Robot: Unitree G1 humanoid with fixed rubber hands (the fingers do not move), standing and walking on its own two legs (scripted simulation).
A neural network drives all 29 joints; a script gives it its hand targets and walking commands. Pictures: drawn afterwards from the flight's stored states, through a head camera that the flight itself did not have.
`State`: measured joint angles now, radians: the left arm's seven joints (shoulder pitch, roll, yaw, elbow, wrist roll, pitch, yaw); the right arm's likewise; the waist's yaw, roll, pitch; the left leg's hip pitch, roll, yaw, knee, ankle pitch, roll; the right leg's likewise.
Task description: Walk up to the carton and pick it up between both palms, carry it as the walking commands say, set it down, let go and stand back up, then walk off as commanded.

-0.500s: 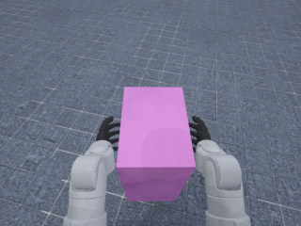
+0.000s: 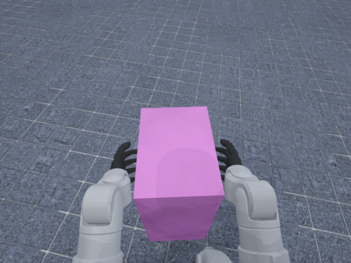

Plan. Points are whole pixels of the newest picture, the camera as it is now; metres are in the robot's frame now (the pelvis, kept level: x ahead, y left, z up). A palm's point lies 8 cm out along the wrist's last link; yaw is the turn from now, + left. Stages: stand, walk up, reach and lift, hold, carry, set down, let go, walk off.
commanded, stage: carry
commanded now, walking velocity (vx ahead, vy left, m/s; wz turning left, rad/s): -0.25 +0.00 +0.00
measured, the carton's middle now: (175, 179) +0.31 +0.01 +0.00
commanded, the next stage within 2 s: none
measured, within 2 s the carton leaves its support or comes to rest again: neither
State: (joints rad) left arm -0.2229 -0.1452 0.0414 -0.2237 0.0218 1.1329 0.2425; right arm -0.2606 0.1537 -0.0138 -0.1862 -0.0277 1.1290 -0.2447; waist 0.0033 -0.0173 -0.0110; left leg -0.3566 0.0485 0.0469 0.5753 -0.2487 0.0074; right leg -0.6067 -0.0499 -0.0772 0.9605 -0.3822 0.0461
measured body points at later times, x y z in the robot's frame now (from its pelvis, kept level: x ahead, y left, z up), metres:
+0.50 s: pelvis -0.20 +0.01 -0.01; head -0.19 +0.01 +0.44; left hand +0.12 +0.11 +0.08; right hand +0.10 -0.13 +0.08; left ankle -0.22 +0.14 -0.73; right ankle -0.09 -0.12 -0.73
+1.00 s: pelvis -0.40 +0.01 +0.00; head -0.39 +0.00 +0.45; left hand -0.10 +0.11 +0.08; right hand -0.11 -0.13 +0.08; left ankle -0.39 +0.14 -0.67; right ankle -0.35 -0.10 -0.73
